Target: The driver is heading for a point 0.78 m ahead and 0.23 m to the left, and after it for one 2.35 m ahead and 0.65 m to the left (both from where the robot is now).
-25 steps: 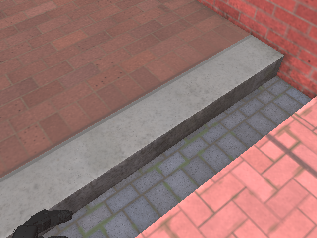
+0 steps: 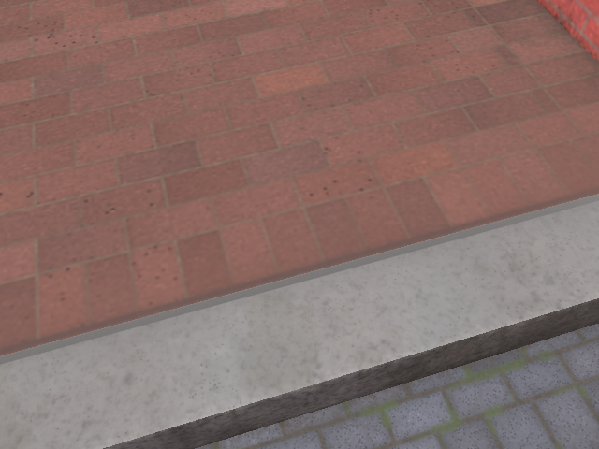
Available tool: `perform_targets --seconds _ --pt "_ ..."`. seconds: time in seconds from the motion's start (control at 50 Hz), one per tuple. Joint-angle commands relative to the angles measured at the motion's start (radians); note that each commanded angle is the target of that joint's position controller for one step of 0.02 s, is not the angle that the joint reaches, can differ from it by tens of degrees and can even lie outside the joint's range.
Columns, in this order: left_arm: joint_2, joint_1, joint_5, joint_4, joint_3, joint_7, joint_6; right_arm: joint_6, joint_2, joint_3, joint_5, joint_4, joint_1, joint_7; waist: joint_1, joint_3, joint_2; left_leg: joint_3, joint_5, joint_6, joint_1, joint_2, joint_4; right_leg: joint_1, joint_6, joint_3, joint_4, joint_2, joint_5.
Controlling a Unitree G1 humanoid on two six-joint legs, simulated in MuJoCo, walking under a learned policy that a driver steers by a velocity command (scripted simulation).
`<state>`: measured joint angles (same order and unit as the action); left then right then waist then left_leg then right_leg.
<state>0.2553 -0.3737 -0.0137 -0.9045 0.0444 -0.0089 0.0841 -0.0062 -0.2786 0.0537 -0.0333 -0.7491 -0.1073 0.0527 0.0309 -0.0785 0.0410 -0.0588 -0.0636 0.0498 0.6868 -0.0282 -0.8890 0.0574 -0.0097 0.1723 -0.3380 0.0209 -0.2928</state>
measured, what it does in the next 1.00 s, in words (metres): walks ahead, turning left: left foot, then right foot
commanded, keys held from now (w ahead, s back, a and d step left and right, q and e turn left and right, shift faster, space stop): q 0.78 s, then no key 0.22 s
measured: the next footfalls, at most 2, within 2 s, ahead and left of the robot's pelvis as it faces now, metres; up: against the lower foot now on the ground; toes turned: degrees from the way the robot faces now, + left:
left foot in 0.10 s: +0.20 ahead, +0.09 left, +0.00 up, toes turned +7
right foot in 0.68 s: +0.20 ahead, -0.11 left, +0.00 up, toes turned +31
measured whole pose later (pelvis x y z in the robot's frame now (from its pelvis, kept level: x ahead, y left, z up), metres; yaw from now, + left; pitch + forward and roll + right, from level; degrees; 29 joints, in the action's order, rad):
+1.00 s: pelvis +0.12 -0.03 +0.00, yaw +33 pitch +1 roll +1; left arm 0.24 -0.18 -0.01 -0.72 0.05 -0.03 0.00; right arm -0.06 -0.29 0.08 0.00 -0.65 -0.16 -0.03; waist 0.02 -0.05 0.02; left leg 0.08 -0.51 -0.08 0.44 0.02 -0.93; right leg 0.21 -0.02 0.02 -0.42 0.03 -0.24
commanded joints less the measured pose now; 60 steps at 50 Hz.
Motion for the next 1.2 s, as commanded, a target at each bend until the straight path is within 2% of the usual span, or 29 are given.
perform_targets --seconds 0.02,0.06,0.1,0.12,0.14,0.16,0.2,0.24,0.32,0.34,0.4,0.46,0.58,0.64,0.66,0.68,0.7,0.72,0.74,0.76,0.8,0.82,0.88,0.96,1.02,1.06,1.12,1.14,1.2 --pt "0.145 0.126 0.01 0.086 0.028 -0.012 0.022 0.005 -0.025 0.0 -0.002 0.016 -0.088 0.019 -0.072 0.092 -0.165 -0.027 0.118 0.019 -0.333 0.019 0.185 0.108 -0.082 0.0 0.024 0.204 0.758" --pt "0.168 0.096 0.014 0.075 0.039 -0.016 0.007 0.013 -0.059 0.01 -0.015 0.009 -0.113 0.01 -0.073 0.1 -0.136 -0.038 0.046 0.046 -0.367 0.047 0.254 0.034 -0.071 0.0 -0.114 0.217 0.823" --pt "0.179 0.08 0.012 0.075 0.045 -0.019 -0.017 0.038 -0.097 0.029 -0.035 -0.034 -0.242 -0.009 -0.123 0.15 -0.077 -0.031 0.037 0.079 -0.5 0.093 0.399 0.037 -0.041 0.012 -0.434 0.186 0.689" --pt "0.148 -0.041 -0.006 0.091 0.04 -0.017 -0.028 0.051 -0.21 0.051 -0.034 -0.022 -0.257 -0.027 -0.081 0.212 0.133 0.215 0.616 0.132 -0.674 -0.124 0.355 0.219 0.006 0.033 -0.732 0.11 0.179" --pt "0.078 -0.138 0.003 0.116 0.022 -0.013 -0.049 0.036 -0.29 0.074 0.008 0.003 -0.243 -0.033 -0.024 0.359 0.284 0.594 1.005 0.35 -0.838 -0.36 0.38 0.451 0.051 -0.061 -1.023 -0.077 -0.421" --pt "0.13 -0.059 -0.023 0.108 0.026 -0.013 -0.067 0.02 -0.248 0.071 0.054 0.018 -0.237 -0.033 -0.067 0.377 0.09 0.573 0.725 0.346 -0.793 -0.316 0.463 0.484 0.05 -0.195 -1.027 -0.02 -0.356" --pt "0.126 0.073 -0.017 0.122 0.027 -0.011 -0.074 -0.002 -0.161 0.046 0.037 0.027 -0.116 -0.046 -0.037 0.152 -0.013 0.439 0.348 0.264 -0.562 -0.213 0.548 0.5 0.041 -0.209 -0.907 0.035 -0.203" --pt "0.122 0.074 -0.029 0.122 0.025 -0.013 -0.096 -0.012 -0.129 0.038 0.034 0.03 -0.074 -0.054 -0.008 0.134 0.031 0.372 0.234 0.201 -0.455 -0.137 0.586 0.411 0.04 -0.211 -0.801 0.044 -0.135" --pt "0.099 0.103 -0.022 0.125 0.023 -0.015 -0.118 -0.009 -0.161 0.049 0.022 0.023 -0.091 -0.051 -0.018 0.167 0.018 0.392 0.093 0.182 -0.445 -0.112 0.611 0.397 0.04 -0.217 -0.697 0.012 -0.106" --pt "0.128 0.22 0.018 0.176 0.042 -0.047 -0.099 0.008 -0.176 0.058 0.051 0.087 0.002 -0.072 -0.03 0.182 0.008 0.477 -0.08 0.188 -0.446 -0.128 0.642 0.455 0.059 -0.28 -0.675 -0.006 -0.096" --pt "0.125 0.247 0.008 0.186 0.047 -0.071 -0.085 0.011 -0.173 0.056 0.052 0.085 -0.007 -0.099 -0.04 0.176 0.043 0.532 -0.276 0.166 -0.498 -0.123 0.649 0.521 0.085 -0.32 -0.583 -0.013 -0.044" --pt "0.119 0.239 0.003 0.185 0.052 -0.058 -0.073 0.001 -0.168 0.057 0.04 0.095 -0.014 -0.106 -0.043 0.174 0.05 0.528 -0.262 0.161 -0.447 -0.091 0.632 0.467 0.1 -0.312 -0.56 -0.03 0.001" --pt "0.117 0.262 0.015 0.206 0.047 -0.038 -0.049 -0.024 -0.164 0.063 0.034 0.129 -0.01 -0.095 -0.057 0.172 0.078 0.591 -0.131 0.163 -0.463 -0.079 0.584 0.375 0.083 -0.301 -0.408 -0.056 -0.052" --pt "0.135 0.22 0.024 0.202 0.053 -0.023 -0.041 -0.036 -0.163 0.065 0.041 0.151 -0.005 -0.091 -0.04 0.186 0.103 0.627 -0.017 0.147 -0.49 -0.066 0.551 0.282 0.055 -0.284 -0.244 -0.074 -0.035" --pt "0.132 0.184 0.027 0.194 0.056 -0.019 -0.04 -0.04 -0.163 0.064 0.056 0.157 0.0 -0.091 -0.007 0.178 0.102 0.614 -0.044 0.122 -0.476 -0.034 0.536 0.22 0.036 -0.266 -0.099 -0.079 0.018" --pt "0.156 0.155 0.022 0.184 0.067 -0.017 -0.042 -0.043 -0.144 0.059 0.068 0.165 -0.003 -0.093 0.003 0.18 0.072 0.58 -0.151 0.082 -0.408 0.017 0.487 0.109 0.012 -0.286 0.008 -0.025 0.114" --pt "0.21 0.179 0.006 0.198 0.077 -0.021 -0.05 -0.044 -0.095 0.05 0.07 0.16 -0.065 -0.093 -0.048 0.201 -0.111 0.435 -0.394 0.027 -0.283 0.127 0.274 -0.003 -0.063 -0.453 0.046 0.168 0.181" --pt "0.261 0.231 -0.033 0.215 0.087 -0.022 -0.051 -0.028 -0.173 0.082 0.075 0.194 -0.027 -0.093 -0.072 0.128 -0.32 0.277 -0.517 -0.045 -0.082 0.233 0.026 0.076 -0.227 -0.638 0.048 0.317 0.454" --pt "0.211 0.279 -0.039 0.25 0.078 -0.02 -0.041 -0.02 -0.244 0.101 0.047 0.183 -0.037 -0.087 -0.068 0.132 -0.235 0.29 -0.501 -0.075 -0.059 0.153 -0.166 0.098 -0.273 -0.634 0.044 0.385 0.525" --pt "0.165 0.321 -0.028 0.268 0.066 -0.023 -0.037 -0.026 -0.252 0.108 0.045 0.154 -0.066 -0.084 -0.083 0.141 -0.155 0.275 -0.433 -0.086 -0.076 0.136 -0.25 0.096 -0.231 -0.528 0.017 0.326 0.524" --pt "0.123 0.317 0.002 0.276 0.05 -0.031 -0.042 -0.048 -0.178 0.09 0.034 0.126 -0.1 -0.085 -0.071 0.14 -0.112 0.253 -0.352 -0.12 -0.051 0.135 -0.396 0.066 -0.192 -0.415 -0.018 0.243 0.532" --pt "0.122 0.295 0.011 0.268 0.045 -0.033 -0.051 -0.052 -0.142 0.077 0.041 0.14 -0.089 -0.083 -0.067 0.119 -0.119 0.23 -0.353 -0.131 -0.029 0.127 -0.385 0.059 -0.19 -0.377 -0.017 0.22 0.538" --pt "0.138 0.209 -0.002 0.255 0.047 -0.038 -0.068 -0.042 -0.104 0.055 0.054 0.182 0.002 -0.091 -0.005 0.121 -0.167 0.183 -0.335 -0.156 -0.012 0.106 -0.258 -0.031 -0.214 -0.343 -0.01 0.204 0.577" --pt "0.169 0.232 0.001 0.255 0.052 -0.022 -0.076 -0.038 -0.045 0.019 0.028 0.207 0.014 -0.085 -0.008 0.166 -0.226 0.109 -0.422 -0.144 -0.196 0.034 -0.03 -0.007 -0.224 -0.315 -0.018 0.237 0.652" --pt "0.186 0.21 0.014 0.238 0.052 -0.008 -0.075 -0.038 -0.091 0.028 0.039 0.19 -0.009 -0.084 0.004 0.177 -0.199 0.072 -0.329 -0.117 -0.307 0.038 0.132 0.007 -0.216 -0.306 -0.03 0.23 0.687" --pt "0.191 0.204 0.023 0.219 0.047 -0.003 -0.071 -0.036 -0.109 0.038 0.038 0.157 -0.03 -0.089 -0.001 0.193 -0.113 0.065 -0.221 -0.079 -0.377 0.058 0.207 0.025 -0.191 -0.273 -0.03 0.211 0.66" --pt "0.154 0.21 0.029 0.172 0.031 0.005 -0.071 -0.04 -0.049 0.028 0.023 0.128 -0.036 -0.088 -0.02 0.22 -0.087 0.054 -0.126 -0.024 -0.519 0.071 0.273 0.105 -0.131 -0.209 0.0 0.172 0.403" --pt "0.106 0.136 -0.007 0.13 0.01 0.021 -0.088 -0.044 0.014 0.005 -0.021 0.098 -0.076 -0.062 -0.023 0.204 -0.099 0.002 -0.147 -0.001 -0.581 0.121 0.293 0.135 -0.051 -0.168 -0.002 0.101 0.208" --pt "0.143 0.16 -0.012 0.116 0.018 0.038 -0.117 -0.042 -0.02 0.019 -0.035 0.061 -0.112 -0.034 -0.063 0.096 -0.123 -0.015 -0.181 0.052 -0.655 0.113 0.289 0.343 0.002 -0.169 0.044 0.069 -0.273"
Keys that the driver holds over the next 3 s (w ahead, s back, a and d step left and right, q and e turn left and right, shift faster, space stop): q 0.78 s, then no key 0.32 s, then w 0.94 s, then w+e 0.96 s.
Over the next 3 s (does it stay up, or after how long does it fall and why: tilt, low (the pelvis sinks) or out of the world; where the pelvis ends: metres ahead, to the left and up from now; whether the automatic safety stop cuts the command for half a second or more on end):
stays up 0.78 0.34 0.11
